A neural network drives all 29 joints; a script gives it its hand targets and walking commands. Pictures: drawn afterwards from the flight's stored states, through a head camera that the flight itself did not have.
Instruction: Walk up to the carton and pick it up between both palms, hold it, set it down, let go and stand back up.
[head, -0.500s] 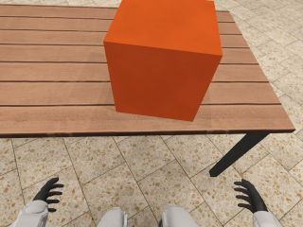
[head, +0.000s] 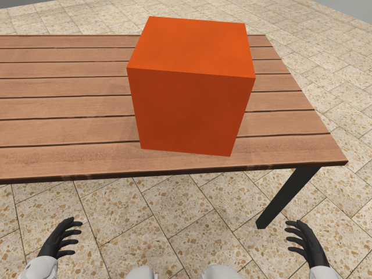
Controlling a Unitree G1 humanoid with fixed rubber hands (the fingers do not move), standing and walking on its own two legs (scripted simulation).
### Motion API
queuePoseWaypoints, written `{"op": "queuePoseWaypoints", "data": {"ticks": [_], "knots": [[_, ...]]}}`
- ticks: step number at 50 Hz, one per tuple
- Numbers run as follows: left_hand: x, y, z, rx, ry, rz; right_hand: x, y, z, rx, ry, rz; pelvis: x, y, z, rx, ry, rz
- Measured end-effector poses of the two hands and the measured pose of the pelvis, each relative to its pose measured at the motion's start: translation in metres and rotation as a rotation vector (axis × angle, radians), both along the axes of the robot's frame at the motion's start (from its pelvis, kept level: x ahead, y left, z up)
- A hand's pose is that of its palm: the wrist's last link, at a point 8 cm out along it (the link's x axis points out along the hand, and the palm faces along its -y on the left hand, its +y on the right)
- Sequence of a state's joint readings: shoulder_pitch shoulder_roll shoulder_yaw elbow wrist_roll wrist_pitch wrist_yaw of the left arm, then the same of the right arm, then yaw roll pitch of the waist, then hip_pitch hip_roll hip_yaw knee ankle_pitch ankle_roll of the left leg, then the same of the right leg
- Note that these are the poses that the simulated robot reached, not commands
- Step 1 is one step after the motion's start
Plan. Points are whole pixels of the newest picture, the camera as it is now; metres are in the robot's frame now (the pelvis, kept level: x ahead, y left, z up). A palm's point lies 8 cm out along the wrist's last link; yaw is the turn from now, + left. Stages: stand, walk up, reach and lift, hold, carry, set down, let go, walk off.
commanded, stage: reach and lift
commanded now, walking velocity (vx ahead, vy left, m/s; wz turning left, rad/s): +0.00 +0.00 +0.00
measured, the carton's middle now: (190, 88) +0.58 -0.01 +0.07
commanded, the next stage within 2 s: none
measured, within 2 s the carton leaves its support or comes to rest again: neither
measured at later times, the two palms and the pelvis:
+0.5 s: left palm (23, 235) +0.20 +0.30 +0.04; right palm (301, 231) +0.20 -0.20 +0.05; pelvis -0.02 +0.02 +0.01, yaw +3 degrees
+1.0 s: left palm (34, 237) +0.19 +0.28 +0.04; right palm (293, 205) +0.24 -0.19 +0.08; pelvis +0.01 +0.04 +0.03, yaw +3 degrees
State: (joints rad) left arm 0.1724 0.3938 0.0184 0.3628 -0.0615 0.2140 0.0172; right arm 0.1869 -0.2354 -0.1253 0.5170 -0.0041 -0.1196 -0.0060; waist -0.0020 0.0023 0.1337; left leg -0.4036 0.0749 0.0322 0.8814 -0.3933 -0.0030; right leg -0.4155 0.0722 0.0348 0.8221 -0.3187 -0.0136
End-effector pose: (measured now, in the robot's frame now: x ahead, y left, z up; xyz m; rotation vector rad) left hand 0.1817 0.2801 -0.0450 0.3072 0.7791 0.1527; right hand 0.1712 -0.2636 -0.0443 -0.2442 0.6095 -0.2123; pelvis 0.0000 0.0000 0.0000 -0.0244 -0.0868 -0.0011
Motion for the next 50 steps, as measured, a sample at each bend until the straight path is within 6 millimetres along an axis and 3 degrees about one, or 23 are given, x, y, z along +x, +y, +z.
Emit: {"op": "queuePoseWaypoints", "data": {"ticks": [6, 13, 19, 26, 33, 39, 44, 50], "knots": [[0.006, -0.001, 0.027, 0.002, -0.132, 0.005, 0.009, -0.014, 0.032, -0.012, -0.125, -0.007, 0.0, -0.003, 0.004, 0.0, -0.106, 0.002], [0.004, -0.007, 0.042, -0.005, -0.209, 0.003, 0.017, -0.006, 0.057, 0.051, -0.205, -0.011, -0.004, -0.007, 0.004, 0.004, -0.178, 0.006], [0.009, -0.005, 0.061, -0.028, -0.263, -0.006, 0.022, 0.022, 0.07, 0.151, -0.237, -0.009, -0.011, -0.002, 0.007, 0.031, -0.179, 0.034], [0.016, 0.019, 0.087, -0.059, -0.319, 0.018, 0.031, 0.061, 0.094, 0.209, -0.296, 0.026, -0.017, 0.021, 0.014, 0.028, -0.166, 0.059], [0.036, 0.01, 0.106, -0.073, -0.407, -0.081, 0.03, 0.044, 0.098, 0.112, -0.253, 0.043, -0.013, 0.033, 0.021, -0.024, -0.152, 0.041], [0.044, -0.007, 0.099, -0.166, -0.415, -0.091, 0.04, 0.057, 0.112, 0.188, -0.335, 0.053, -0.01, 0.034, 0.022, -0.01, -0.124, 0.048], [0.027, -0.009, 0.09, -0.182, -0.381, -0.074, 0.054, 0.076, 0.128, 0.248, -0.405, 0.065, -0.003, 0.035, 0.027, -0.007, -0.096, 0.05], [0.011, -0.004, 0.085, -0.203, -0.344, -0.015, 0.066, 0.078, 0.127, 0.252, -0.374, 0.065, 0.006, 0.037, 0.033, -0.005, -0.064, 0.052]]}}
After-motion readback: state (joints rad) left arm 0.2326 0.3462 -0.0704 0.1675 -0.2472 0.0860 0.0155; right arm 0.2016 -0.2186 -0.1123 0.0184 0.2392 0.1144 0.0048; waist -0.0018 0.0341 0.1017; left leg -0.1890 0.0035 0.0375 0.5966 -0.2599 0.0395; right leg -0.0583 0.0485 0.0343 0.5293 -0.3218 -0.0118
